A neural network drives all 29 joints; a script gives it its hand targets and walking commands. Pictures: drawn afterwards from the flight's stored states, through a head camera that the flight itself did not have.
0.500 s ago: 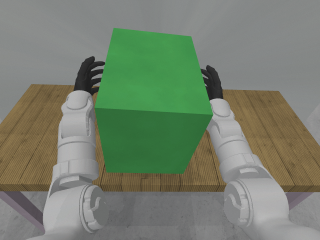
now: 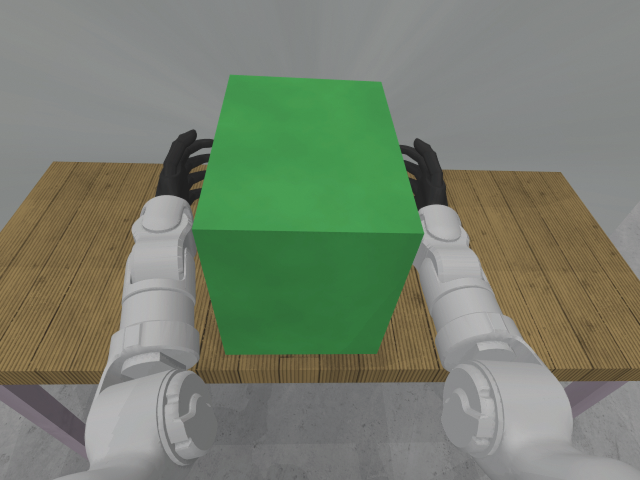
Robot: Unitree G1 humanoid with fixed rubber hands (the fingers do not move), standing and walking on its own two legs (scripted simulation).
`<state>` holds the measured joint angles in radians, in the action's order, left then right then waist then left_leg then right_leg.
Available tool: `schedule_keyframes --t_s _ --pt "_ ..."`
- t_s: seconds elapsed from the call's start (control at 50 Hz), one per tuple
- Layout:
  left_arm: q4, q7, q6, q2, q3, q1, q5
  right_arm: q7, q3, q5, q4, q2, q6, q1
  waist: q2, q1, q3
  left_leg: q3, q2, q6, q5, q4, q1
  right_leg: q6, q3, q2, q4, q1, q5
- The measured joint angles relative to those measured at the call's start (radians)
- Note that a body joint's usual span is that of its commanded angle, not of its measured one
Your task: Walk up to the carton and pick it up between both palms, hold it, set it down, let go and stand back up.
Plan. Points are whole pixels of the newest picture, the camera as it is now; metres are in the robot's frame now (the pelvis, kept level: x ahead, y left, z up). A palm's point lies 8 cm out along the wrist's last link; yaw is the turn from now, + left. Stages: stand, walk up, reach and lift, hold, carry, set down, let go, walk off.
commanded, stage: set down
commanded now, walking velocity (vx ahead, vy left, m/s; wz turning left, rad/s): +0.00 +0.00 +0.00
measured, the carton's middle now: (304, 216) +0.47 +0.01 +0.09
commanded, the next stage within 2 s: none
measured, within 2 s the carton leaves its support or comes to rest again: rests again in 1.06 s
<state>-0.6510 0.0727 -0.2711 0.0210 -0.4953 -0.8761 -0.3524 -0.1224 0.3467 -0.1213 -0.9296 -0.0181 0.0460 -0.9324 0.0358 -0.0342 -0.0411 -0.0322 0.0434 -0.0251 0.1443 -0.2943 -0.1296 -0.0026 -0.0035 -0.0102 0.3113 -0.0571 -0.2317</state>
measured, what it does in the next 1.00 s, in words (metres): stands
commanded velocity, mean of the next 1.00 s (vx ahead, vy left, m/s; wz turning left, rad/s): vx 0.00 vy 0.00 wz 0.00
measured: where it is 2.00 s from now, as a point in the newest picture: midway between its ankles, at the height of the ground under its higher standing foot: outside the picture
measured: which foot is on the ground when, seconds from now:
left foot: down 0.00-1.00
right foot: down 0.00-1.00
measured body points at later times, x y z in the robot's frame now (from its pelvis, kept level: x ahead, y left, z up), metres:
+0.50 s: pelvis +0.01 +0.00 +0.00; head +0.04 +0.01 +0.45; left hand +0.45 +0.17 +0.13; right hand +0.44 -0.14 +0.13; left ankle +0.01 +0.14 -0.75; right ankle -0.04 -0.11 -0.75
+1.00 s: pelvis +0.01 +0.01 +0.00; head +0.05 +0.01 +0.45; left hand +0.45 +0.17 +0.11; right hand +0.44 -0.14 +0.11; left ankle +0.01 +0.14 -0.75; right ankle -0.04 -0.10 -0.75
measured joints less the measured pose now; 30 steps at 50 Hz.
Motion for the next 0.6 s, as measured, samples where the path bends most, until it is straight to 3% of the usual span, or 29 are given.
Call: schedule_keyframes --t_s 0.18,0.6 --pt "-0.056 0.0 0.033 0.0 -0.021 0.001 -0.011 0.012 0.044 -0.052 -0.003 -0.015 -0.004 0.005 0.0 0.001 -0.002 -0.008 -0.001 0.0 0.0 0.011 0.0 0.0 0.0 0.003 0.0 -0.008 -0.002" --pt "-0.074 0.0 0.095 -0.008 -0.027 0.041 -0.02 0.017 0.046 -0.081 -0.003 -0.031 -0.057 0.047 0.0 0.008 -0.005 -0.03 -0.001 0.0 0.008 0.018 -0.001 0.0 0.0 0.008 0.0 -0.021 -0.003"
